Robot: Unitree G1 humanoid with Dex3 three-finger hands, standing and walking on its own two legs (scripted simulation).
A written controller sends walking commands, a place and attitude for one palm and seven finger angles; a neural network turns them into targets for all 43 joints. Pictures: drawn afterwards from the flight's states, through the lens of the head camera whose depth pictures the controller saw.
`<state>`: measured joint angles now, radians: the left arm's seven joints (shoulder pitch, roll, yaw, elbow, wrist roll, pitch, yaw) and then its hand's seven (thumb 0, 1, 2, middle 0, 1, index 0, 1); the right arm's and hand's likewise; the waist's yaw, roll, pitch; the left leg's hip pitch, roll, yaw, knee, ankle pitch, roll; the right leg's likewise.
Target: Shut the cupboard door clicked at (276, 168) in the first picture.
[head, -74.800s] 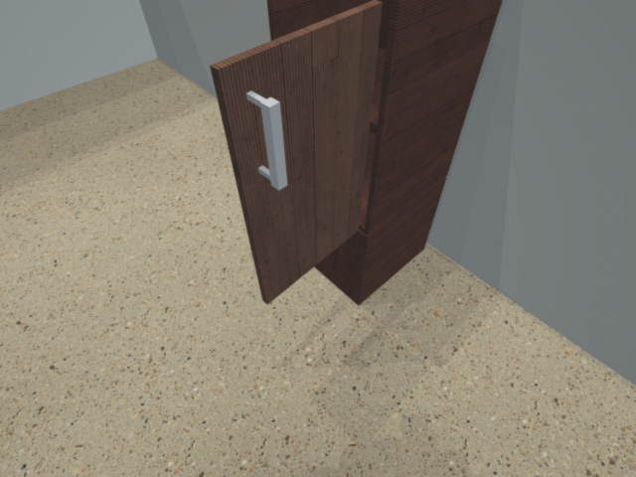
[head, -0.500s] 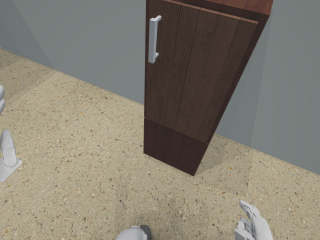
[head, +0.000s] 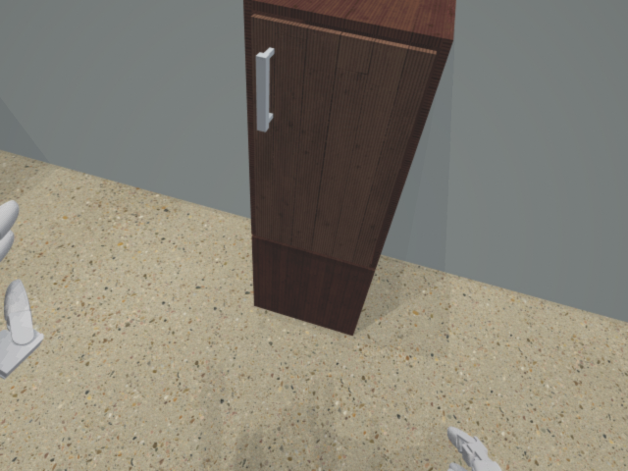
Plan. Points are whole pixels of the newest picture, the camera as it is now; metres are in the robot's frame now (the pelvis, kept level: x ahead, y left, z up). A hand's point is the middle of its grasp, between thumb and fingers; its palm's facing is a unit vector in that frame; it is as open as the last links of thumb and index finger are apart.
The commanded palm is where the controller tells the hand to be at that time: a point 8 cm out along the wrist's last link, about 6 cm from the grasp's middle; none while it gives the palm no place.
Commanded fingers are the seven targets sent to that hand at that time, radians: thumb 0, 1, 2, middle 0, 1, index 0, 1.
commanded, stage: stop stepping back and stand still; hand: left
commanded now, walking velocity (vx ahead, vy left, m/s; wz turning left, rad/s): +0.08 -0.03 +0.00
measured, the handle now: (266, 90) +0.78 +0.13 +0.11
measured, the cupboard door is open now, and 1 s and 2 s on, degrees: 0 0 0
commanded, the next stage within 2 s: let the arm hang, fingers relaxed in 0.42 s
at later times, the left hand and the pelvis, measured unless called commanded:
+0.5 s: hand (67, 330) +0.21 +0.24 +0.16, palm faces +0.32 -0.81 -0.48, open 7.5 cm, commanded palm none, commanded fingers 0.00 0.90 0.90 -0.20 -0.30 -0.20 -0.30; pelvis -0.01 +0.00 -0.01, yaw -2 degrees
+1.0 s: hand out of the picture -0.08 +0.18 -0.19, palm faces +0.03 -0.99 -0.12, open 7.2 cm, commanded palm none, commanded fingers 0.00 0.90 0.90 -0.20 -0.30 -0.20 -0.30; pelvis -0.02 +0.02 -0.01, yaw +0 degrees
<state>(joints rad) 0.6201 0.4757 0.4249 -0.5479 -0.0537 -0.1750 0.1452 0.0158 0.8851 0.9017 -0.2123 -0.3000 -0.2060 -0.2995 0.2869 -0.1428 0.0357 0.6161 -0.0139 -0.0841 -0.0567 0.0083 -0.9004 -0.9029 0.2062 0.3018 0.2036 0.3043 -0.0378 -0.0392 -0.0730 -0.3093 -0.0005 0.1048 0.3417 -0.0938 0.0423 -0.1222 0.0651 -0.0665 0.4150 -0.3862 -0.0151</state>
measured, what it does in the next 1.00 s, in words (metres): steps on the spot: right foot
